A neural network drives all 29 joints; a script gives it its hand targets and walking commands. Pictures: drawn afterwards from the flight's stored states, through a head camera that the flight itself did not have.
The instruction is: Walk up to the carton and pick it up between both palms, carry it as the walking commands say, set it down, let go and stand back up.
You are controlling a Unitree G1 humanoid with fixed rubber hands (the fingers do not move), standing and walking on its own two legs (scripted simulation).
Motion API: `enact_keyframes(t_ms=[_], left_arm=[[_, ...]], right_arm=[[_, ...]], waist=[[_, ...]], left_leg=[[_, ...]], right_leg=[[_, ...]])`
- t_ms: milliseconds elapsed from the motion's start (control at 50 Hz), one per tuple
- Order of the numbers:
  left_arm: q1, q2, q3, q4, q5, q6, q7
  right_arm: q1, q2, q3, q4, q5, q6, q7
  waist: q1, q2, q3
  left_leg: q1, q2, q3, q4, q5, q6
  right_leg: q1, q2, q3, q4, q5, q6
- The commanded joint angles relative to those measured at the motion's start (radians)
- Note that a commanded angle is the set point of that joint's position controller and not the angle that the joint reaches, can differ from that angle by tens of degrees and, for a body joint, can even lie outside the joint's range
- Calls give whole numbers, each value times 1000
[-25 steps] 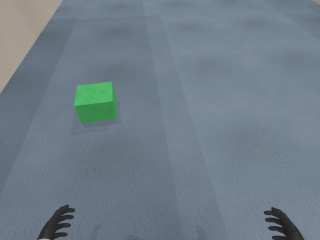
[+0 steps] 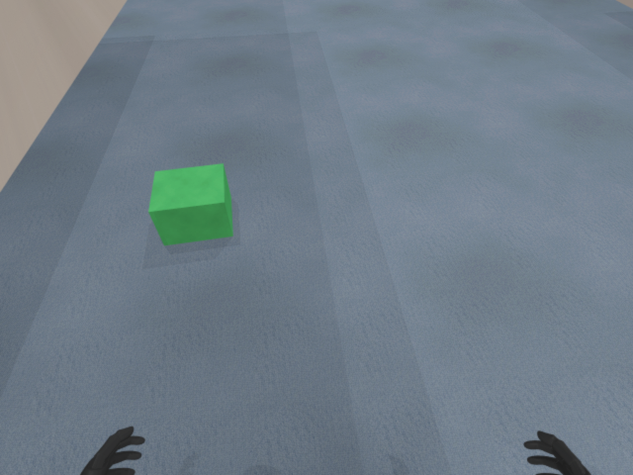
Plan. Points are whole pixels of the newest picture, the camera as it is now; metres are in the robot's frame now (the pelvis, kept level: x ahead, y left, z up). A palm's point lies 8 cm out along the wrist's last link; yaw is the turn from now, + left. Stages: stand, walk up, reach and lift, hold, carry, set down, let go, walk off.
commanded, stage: stand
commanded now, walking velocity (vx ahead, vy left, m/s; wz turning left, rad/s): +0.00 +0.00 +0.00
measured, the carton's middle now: (194, 204) +1.28 +0.58 -0.66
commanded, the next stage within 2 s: walk up in 1.52 s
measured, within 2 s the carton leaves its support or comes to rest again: neither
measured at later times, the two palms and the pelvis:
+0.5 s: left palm out of the picture +0.11 +0.31 -0.08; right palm out of the picture +0.11 -0.31 -0.08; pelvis +0.00 +0.00 +0.02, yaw +0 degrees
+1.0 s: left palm out of the picture +0.10 +0.31 -0.08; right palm out of the picture +0.10 -0.31 -0.08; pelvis +0.00 +0.00 +0.02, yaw +0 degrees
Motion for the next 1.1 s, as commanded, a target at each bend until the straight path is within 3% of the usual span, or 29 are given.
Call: enact_keyframes(t_ms=[0, 520, 1080], left_arm=[[-49, 167, 36, -37, -3, -11, 4], [-92, 174, 15, 145, -6, 0, 5], [-85, 180, 14, 191, -7, 10, 7]], right_arm=[[-48, -166, -37, -38, 2, -11, -4], [-92, -173, -20, 151, 7, 1, -3], [-86, -181, -19, 197, 8, 9, -7]], waist=[[0, 1, -75], [0, 0, -52], [0, 0, -51]], left_leg=[[30, 86, -96, -136, 179, 58], [135, 110, -98, -318, 210, 32], [158, 117, -99, -346, 244, 28]], right_leg=[[36, -84, 94, -131, 181, -61], [134, -109, 97, -316, 211, -34], [159, -119, 94, -347, 239, -30]])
